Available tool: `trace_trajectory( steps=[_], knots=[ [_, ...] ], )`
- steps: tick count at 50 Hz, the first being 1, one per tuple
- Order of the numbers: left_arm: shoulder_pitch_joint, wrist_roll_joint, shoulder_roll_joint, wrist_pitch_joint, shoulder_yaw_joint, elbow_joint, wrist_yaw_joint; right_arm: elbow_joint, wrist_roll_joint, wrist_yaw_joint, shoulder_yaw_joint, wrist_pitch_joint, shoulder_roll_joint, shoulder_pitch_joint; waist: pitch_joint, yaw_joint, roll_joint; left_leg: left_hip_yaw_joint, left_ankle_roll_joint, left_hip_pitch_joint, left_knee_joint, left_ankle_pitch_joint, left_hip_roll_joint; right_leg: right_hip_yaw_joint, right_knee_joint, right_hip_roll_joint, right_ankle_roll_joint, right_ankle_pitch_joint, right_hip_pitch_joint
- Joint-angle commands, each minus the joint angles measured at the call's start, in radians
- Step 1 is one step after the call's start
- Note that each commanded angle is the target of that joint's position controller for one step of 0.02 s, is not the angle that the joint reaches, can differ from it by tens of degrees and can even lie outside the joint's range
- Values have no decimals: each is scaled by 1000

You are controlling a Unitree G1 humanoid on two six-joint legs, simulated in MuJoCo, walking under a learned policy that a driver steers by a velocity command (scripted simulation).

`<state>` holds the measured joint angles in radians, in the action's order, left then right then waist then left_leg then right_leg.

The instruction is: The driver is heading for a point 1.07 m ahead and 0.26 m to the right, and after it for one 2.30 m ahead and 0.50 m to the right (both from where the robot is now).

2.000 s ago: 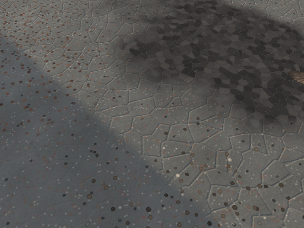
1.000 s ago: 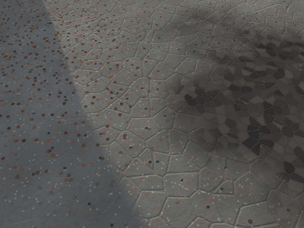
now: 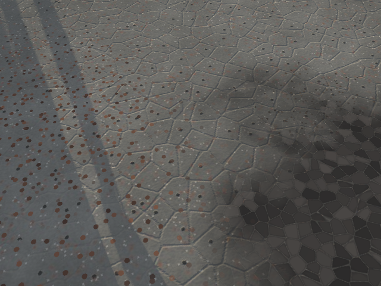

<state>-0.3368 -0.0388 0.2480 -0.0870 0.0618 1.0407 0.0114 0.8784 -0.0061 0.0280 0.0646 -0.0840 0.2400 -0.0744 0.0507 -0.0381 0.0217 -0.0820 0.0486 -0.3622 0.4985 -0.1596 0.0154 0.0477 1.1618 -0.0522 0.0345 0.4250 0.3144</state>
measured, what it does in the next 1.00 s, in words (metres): walks ahead, turning right: right foot, then left foot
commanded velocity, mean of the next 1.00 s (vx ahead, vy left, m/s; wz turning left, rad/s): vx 0.50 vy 0.00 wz -0.39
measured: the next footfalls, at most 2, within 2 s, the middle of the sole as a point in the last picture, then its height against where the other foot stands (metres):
right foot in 0.44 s outside the picture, level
left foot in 0.92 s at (222, 207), level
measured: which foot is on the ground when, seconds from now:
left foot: down 0.00-0.42, up 0.44-0.90, down 0.92-1.00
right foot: up 0.00-0.42, down 0.44-0.94, up 0.96-1.00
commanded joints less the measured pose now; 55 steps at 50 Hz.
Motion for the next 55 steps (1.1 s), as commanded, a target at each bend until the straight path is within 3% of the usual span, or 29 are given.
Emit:
trace_trajectory(
  steps=[1,3,5,8,11,16,19,21,22,23,24,25,26,27,28,31,36,40,43,45,46,47,48,49,50,51,52,53,55],
  knots=[
    [8,1,88,-4,34,-65,10,3,19,-1,16,-24,72,-70,-83,40,-116,284,134,259,-319,-2,-272,59,51,-105,24,-139,276],
    [-2,-3,45,22,32,-71,9,25,18,-5,16,-31,67,-77,-53,19,-115,205,137,195,-361,46,-264,58,11,-115,22,-160,261],
    [50,2,50,36,36,-100,11,41,22,-18,22,-35,94,-94,-15,15,-93,147,143,182,-390,90,-268,68,-42,-115,11,-231,329],
    [127,13,57,34,37,-136,-2,53,28,-34,25,-34,116,-119,13,25,-68,61,133,213,-404,164,-258,78,-197,-96,-2,-393,396],
    [230,20,44,28,24,-177,-25,55,22,-46,26,-31,135,-141,35,55,-51,-36,110,227,-418,209,-240,-2,-368,-77,-2,-514,361],
    [381,18,31,30,5,-270,-61,86,2,-54,35,4,167,-252,67,104,-34,-101,96,446,-332,371,-294,-80,-512,-48,29,-439,429],
    [334,15,81,36,25,-301,-79,66,-5,-64,47,29,211,-226,-9,45,-97,-142,67,511,-149,831,-307,-165,-523,37,78,-285,280],
    [92,7,168,39,73,-258,-72,48,-9,-70,49,45,227,-191,-140,-94,-111,-166,28,424,191,936,-271,-180,-587,115,139,-285,-58],
    [-64,10,256,49,108,-225,-49,27,4,-70,40,37,208,-197,-236,-150,-11,-168,-18,187,496,634,-225,19,-629,15,196,-268,-363],
    [-46,3,337,44,117,-229,-43,-19,31,-45,-10,4,36,-293,-319,-18,233,-60,-81,-272,845,-365,2,596,-722,-237,389,-129,-691],
    [-89,20,261,34,91,-249,-42,-44,-14,-28,2,-46,115,-174,-407,-85,120,162,-55,-392,938,-425,19,777,-859,-278,399,-80,-752],
    [-48,29,210,22,77,-249,-40,-74,-47,-20,12,-71,152,-80,-275,-93,82,176,-24,-471,910,-333,-35,627,-876,-252,344,-162,-668],
    [25,25,176,13,67,-264,-40,-70,-38,-24,10,-82,146,-70,-192,-44,-6,175,-12,-434,818,-248,-83,500,-875,-208,310,-263,-513],
    [97,26,144,9,58,-283,-39,-56,-13,-32,20,-78,153,-74,-136,-1,-37,170,-21,-361,729,-208,-112,404,-887,-171,287,-365,-365],
    [134,35,125,6,49,-300,-35,-52,-5,-33,28,-63,163,-96,-122,35,-25,178,-30,-283,683,-182,-134,354,-908,-147,279,-434,-269],
    [125,29,150,4,50,-307,-18,-64,14,-36,27,-26,131,-96,-87,64,-15,147,-81,-235,532,-125,-138,266,-948,-118,275,-526,-136],
    [46,27,162,9,50,-280,1,-104,16,-25,1,-24,80,73,-45,-10,37,99,-101,-162,149,251,-90,116,-959,-33,195,-479,-59],
    [-20,24,164,7,48,-242,-6,-135,-1,-10,-1,-33,108,163,-13,-53,58,109,-71,-180,34,299,-73,168,-932,-89,180,-381,-157],
    [-49,26,172,20,50,-223,2,-149,0,3,4,-46,137,168,-7,-39,71,111,-28,-218,-10,177,-64,217,-862,-152,168,-475,-297],
    [-24,27,183,30,52,-228,7,-127,0,5,17,-54,164,75,-47,21,93,76,11,-99,-40,108,-30,206,-765,-144,143,-703,-333],
    [-8,30,167,32,45,-236,6,-87,6,2,35,-56,198,-56,-136,84,79,69,44,87,-42,139,-24,165,-620,-92,119,-824,-306],
    [3,42,132,33,27,-258,5,-59,18,-2,49,-56,250,-233,-285,156,7,228,111,368,-4,153,-168,116,-355,-28,84,-663,-153],
    [-152,25,48,15,4,-259,-2,-19,17,1,72,-43,321,-344,-419,109,-288,676,277,737,-80,-62,-384,41,15,136,-1,-100,241],
    [-114,13,113,3,10,-250,-4,-12,-12,7,47,-38,226,-344,-392,141,-265,839,270,750,-200,-285,-395,124,124,121,3,145,393],
    [-9,-1,171,-4,25,-278,-6,-29,-15,4,31,-34,178,-264,-228,145,-178,704,219,622,-218,-330,-365,116,157,65,12,70,468],
    [61,5,166,-8,22,-296,-4,-48,-2,0,23,-27,161,-191,-148,123,-94,588,190,483,-235,-251,-327,71,124,13,15,-13,450],
    [95,21,158,-10,25,-306,-3,-53,8,0,14,-25,139,-147,-81,98,-67,509,188,361,-262,-147,-295,54,57,-20,10,-67,427],
    [83,28,149,-6,30,-306,-2,-55,19,0,6,-29,122,-129,-71,67,-88,452,178,292,-282,-59,-266,56,7,-50,10,-105,368],
    [49,28,112,5,24,-300,-3,-44,13,0,5,-31,125,-134,-73,43,-110,377,186,238,-318,47,-241,38,-63,-67,-1,-121,320]
  ],
)
Velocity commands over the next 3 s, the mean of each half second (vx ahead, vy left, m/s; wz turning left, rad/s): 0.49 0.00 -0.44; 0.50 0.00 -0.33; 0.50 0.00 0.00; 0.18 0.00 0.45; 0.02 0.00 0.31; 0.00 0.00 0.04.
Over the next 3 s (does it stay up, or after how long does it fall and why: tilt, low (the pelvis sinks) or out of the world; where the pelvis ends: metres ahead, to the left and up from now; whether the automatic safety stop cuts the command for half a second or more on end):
stays up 1.03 -0.34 0.00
